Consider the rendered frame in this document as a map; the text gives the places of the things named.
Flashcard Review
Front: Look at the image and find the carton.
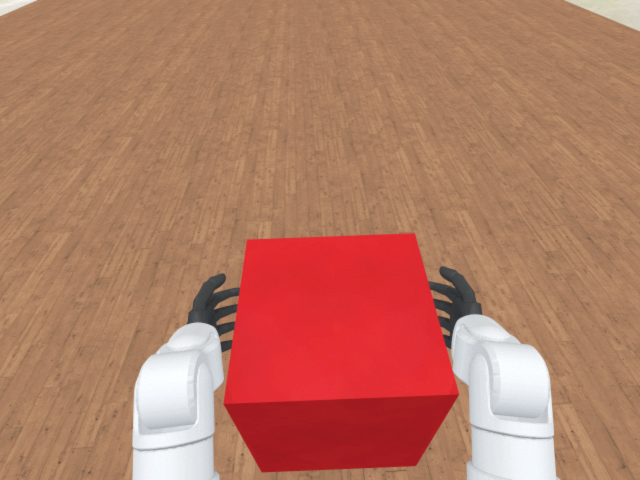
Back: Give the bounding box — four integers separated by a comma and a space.
223, 233, 459, 472

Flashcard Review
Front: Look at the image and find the robot right forearm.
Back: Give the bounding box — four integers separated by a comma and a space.
451, 314, 560, 480

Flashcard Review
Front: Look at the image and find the robot left forearm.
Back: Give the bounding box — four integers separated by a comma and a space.
132, 323, 224, 480

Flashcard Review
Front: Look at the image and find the robot right hand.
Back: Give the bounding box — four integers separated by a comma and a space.
428, 266, 482, 349

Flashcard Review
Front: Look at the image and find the robot left hand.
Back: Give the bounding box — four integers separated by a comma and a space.
186, 273, 240, 352

